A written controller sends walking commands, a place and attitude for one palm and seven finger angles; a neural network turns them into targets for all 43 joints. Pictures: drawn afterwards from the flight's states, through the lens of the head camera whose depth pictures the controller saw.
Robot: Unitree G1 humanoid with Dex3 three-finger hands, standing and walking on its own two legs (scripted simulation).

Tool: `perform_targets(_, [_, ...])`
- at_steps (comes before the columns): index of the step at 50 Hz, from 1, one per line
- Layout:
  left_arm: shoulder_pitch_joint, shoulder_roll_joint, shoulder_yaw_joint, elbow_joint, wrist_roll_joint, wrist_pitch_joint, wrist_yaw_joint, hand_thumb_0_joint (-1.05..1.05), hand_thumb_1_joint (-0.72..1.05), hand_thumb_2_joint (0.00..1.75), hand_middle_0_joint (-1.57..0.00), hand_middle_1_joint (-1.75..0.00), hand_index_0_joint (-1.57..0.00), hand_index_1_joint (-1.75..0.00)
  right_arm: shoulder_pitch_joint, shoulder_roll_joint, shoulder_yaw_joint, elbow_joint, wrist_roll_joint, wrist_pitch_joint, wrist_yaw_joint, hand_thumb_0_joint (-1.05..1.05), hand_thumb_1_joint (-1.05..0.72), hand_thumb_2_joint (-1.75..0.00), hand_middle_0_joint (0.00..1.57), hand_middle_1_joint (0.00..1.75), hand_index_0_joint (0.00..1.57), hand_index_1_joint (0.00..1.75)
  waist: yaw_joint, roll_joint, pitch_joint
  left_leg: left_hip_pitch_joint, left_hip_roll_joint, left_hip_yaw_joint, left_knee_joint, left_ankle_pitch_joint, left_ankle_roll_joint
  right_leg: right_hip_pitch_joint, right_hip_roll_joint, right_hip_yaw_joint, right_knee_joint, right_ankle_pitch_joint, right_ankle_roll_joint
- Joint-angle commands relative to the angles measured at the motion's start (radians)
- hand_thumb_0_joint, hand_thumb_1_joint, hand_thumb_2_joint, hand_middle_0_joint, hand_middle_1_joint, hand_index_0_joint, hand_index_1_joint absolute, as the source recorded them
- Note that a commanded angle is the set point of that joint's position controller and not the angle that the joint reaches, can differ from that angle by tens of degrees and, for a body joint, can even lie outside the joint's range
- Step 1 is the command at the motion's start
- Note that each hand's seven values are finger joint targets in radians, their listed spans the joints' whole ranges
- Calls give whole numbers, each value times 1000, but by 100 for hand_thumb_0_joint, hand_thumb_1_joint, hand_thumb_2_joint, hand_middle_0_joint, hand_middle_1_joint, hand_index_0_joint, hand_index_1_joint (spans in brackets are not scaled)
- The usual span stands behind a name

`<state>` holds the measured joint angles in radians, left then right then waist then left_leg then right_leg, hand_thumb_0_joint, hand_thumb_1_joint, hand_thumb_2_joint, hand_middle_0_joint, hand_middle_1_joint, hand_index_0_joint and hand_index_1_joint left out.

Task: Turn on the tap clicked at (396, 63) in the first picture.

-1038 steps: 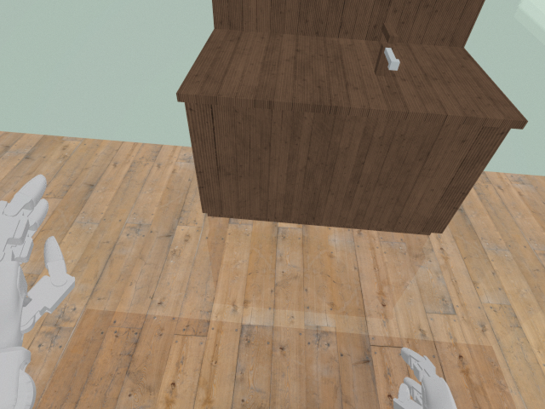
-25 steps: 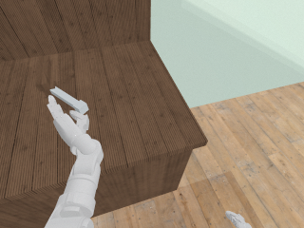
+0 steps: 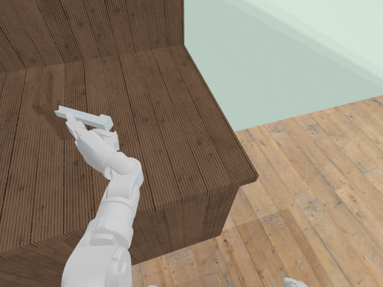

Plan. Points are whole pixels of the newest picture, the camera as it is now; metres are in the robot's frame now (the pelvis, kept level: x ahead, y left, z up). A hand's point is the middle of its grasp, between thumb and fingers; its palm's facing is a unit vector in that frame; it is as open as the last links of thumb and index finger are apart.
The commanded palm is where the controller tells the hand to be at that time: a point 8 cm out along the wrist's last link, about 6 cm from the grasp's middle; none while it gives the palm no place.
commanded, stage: push the lever round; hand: left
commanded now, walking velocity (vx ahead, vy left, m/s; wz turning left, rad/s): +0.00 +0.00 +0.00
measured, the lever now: (104, 123) +0.45 +0.21 +0.07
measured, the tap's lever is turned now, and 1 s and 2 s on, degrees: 53 84 85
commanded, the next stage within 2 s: lift the hand up off the lever in 0.82 s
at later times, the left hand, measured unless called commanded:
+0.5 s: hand (122, 129) +0.44 +0.17 +0.07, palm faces +0.82 -0.56 -0.13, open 7.8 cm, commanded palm +0.39 +0.17 +0.07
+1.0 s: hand (127, 116) +0.48 +0.16 +0.07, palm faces +0.82 -0.56 -0.14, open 8.2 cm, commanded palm +0.42 +0.18 +0.07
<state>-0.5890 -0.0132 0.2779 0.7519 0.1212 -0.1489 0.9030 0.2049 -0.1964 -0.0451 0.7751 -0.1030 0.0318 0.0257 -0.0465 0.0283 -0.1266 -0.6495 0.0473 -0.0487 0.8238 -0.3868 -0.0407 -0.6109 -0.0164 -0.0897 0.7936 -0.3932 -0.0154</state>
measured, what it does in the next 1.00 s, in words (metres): stands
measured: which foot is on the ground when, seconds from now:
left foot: down 0.00-1.00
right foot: down 0.00-1.00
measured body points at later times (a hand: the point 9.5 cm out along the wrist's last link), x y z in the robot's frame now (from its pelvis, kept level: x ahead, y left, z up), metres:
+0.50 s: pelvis +0.00 -0.01 +0.00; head +0.06 -0.01 +0.44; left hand +0.40 +0.19 +0.08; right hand +0.09 -0.25 -0.14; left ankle +0.01 +0.14 -0.70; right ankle +0.00 -0.11 -0.70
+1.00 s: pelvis +0.00 -0.01 -0.01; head +0.07 +0.00 +0.43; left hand +0.43 +0.19 +0.08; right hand +0.03 -0.26 -0.14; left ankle +0.01 +0.14 -0.70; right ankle +0.00 -0.11 -0.70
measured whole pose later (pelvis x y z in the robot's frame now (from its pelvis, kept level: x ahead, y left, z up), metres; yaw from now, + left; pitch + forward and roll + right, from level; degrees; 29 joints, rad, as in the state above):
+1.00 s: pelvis +0.00 -0.01 -0.01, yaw -1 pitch +17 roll -1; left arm -0.90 0.08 0.45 1.07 0.21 -0.18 1.01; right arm 0.28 -0.21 -0.05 0.81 -0.14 0.00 0.07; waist -0.13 0.03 -0.16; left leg -0.78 0.06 -0.05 0.87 -0.39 -0.05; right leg -0.75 -0.01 -0.09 0.84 -0.40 -0.02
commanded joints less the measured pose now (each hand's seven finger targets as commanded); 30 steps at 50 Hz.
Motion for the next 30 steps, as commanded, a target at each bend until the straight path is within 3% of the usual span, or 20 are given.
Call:
perform_targets(1, [-417,85,-33,-190,49,-49,13,0,90,90,-15,-15,-15,-15,-1,-124,-47,-100,-9,-32,3,0,-90,-90,20,30,20,30,-24,-38,-360,171,-36,42,-59,328,34,168,11,6,-99,336,-10])
perform_targets(2, [-393,121,6,-176,55,-45,17,0,90,90,-15,-15,-15,-15,3,-129,-52,-91,-10,-29,2,0,-90,-90,20,30,20,30,-15,-36,-353,164,-35,37,-59,329,33,172,14,8,-99,337,-12])
perform_targets(4, [-411,74,-35,-199,57,-46,19,0,90,90,-15,-15,-15,-15,5,-120,-51,-101,-12,-31,11,0,-90,-90,20,30,20,30,-22,-29,-361,173,-34,41,-55,345,33,170,11,3,-95,353,-12])
perform_targets(6, [-441,67,-41,-186,59,-41,25,0,90,90,-15,-15,-15,-15,8,-122,-49,-94,-14,-33,13,0,-90,-90,20,30,20,30,-36,-43,-352,170,-33,43,-49,342,35,160,10,2,-99,357,-9])
perform_targets(7, [-414,102,3,-164,62,-35,30,0,90,90,-15,-15,-15,-15,10,-126,-55,-83,-15,-34,11,0,-90,-90,20,30,20,30,-23,-38,-336,156,-32,34,-56,325,32,155,15,2,-100,330,-12])
perform_targets(8, [-466,61,-42,-182,59,-38,31,0,90,90,-15,-15,-15,-15,10,-124,-49,-87,-16,-37,15,0,-90,-90,20,30,20,30,-43,-44,-342,166,-34,38,-55,323,35,149,11,2,-101,333,-7])
perform_targets(10, [-466,59,-35,-179,61,-41,38,0,90,90,-15,-15,-15,-15,11,-120,-52,-85,-19,-44,19,0,-90,-90,20,30,20,30,-36,-40,-354,164,-35,40,-49,321,35,151,12,1,-100,332,-9])
perform_targets(11, [-472,65,-27,-171,63,-39,43,0,90,90,-15,-15,-15,-15,14,-120,-51,-82,-21,-46,20,0,-90,-90,20,30,20,30,-37,-46,-353,160,-36,41,-47,323,36,153,12,-1,-100,339,-8])
perform_targets(12, [-456,108,18,-158,69,-35,49,0,90,90,-15,-15,-15,-15,19,-127,-55,-71,-23,-44,18,0,-90,-90,20,30,20,30,-25,-32,-344,151,-36,36,-53,319,33,156,14,0,-101,333,-10])
perform_targets(14, [-505,64,-28,-151,73,-35,49,0,90,90,-15,-15,-15,-15,14,-119,-51,-75,-22,-48,23,0,-90,-90,20,30,20,30,-45,-41,-335,144,-38,40,-49,300,36,139,9,1,-102,318,-7])
perform_targets(16, [-535,91,-4,-125,78,-36,55,0,90,90,-15,-15,-15,-15,22,-122,-50,-68,-23,-51,21,0,-90,-90,20,30,20,30,-51,-61,-340,132,-40,42,-45,283,40,140,7,5,-106,311,-3])
perform_targets(17, [-513,133,40,-108,82,-35,59,0,90,90,-15,-15,-15,-15,25,-128,-55,-58,-25,-51,17,0,-90,-90,20,30,20,30,-41,-47,-337,126,-40,39,-48,277,39,137,11,8,-107,301,-5])
perform_targets(19, [-573,87,-12,-93,88,-40,57,0,90,90,-15,-15,-15,-15,27,-120,-50,-58,-24,-52,21,0,-90,-90,20,30,20,30,-64,-42,-332,129,-39,41,-45,267,40,113,7,6,-103,287,-3])
perform_targets(22, [-576,133,34,-84,102,-50,69,0,90,90,-15,-15,-15,-15,40,-126,-56,-50,-31,-52,20,0,-90,-90,20,30,20,30,-50,-16,-365,129,-40,37,-39,282,38,118,11,7,-91,301,-6])
perform_targets(24, [-597,94,0,-73,105,-54,68,0,90,90,-15,-15,-15,-15,45,-121,-54,-56,-32,-53,27,0,-90,-90,20,30,20,30,-61,-19,-375,137,-39,36,-32,299,37,104,11,2,-81,310,-7])
perform_targets(26, [-601,107,15,-51,102,-51,70,0,90,90,-15,-15,-15,-15,50,-123,-54,-57,-33,-55,28,0,-90,-90,20,30,20,30,-66,-40,-373,118,-40,42,-26,285,40,108,9,6,-86,311,-3])
perform_targets(27, [-602,143,52,-33,103,-50,75,0,90,90,-15,-15,-15,-15,52,-130,-56,-47,-35,-55,25,0,-90,-90,20,30,20,30,-63,-42,-359,104,-41,37,-28,268,41,101,12,8,-89,297,-2])
perform_targets(28, [-633,133,38,-37,101,-55,75,0,90,90,-15,-15,-15,-15,57,-128,-52,-53,-33,-55,26,0,-90,-90,20,30,20,30,-73,-57,-365,101,-42,38,-30,261,43,104,9,8,-88,294,1])
perform_targets(30, [-629,162,65,-30,99,-61,78,0,90,90,-15,-15,-15,-15,62,-128,-55,-56,-33,-57,25,0,-90,-90,20,30,20,30,-67,-64,-386,93,-44,45,-25,265,45,126,9,14,-90,312,4])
